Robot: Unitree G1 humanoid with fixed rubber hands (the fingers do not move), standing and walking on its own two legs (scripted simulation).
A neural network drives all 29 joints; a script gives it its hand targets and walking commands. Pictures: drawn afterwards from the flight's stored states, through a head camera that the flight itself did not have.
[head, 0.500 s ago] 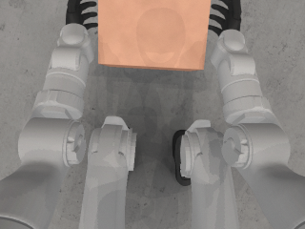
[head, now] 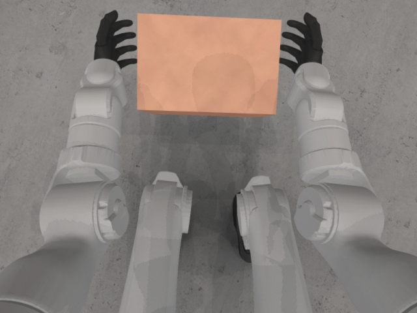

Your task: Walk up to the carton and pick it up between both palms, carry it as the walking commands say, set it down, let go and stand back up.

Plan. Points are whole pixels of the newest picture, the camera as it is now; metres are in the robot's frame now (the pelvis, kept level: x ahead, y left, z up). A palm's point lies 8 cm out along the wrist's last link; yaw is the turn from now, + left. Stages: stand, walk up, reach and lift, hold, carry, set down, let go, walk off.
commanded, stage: reach and lift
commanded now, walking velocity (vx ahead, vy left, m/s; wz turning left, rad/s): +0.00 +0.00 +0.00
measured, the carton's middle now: (207, 74) +0.52 +0.03 -0.18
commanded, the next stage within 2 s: none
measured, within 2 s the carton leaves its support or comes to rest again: neither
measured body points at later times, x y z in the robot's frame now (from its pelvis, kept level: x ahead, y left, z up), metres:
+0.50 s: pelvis +0.01 +0.00 +0.05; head +0.26 +0.03 +0.43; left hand +0.49 +0.20 -0.03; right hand +0.51 -0.13 -0.02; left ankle +0.12 +0.12 -0.40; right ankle +0.12 -0.12 -0.40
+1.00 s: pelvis +0.03 +0.00 +0.12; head +0.24 +0.02 +0.52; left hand +0.48 +0.19 +0.05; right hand +0.49 -0.14 +0.06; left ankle +0.12 +0.12 -0.40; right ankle +0.12 -0.12 -0.40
